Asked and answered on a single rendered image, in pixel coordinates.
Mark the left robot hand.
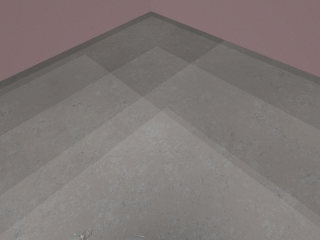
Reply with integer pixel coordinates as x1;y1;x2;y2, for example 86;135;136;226
68;228;93;240

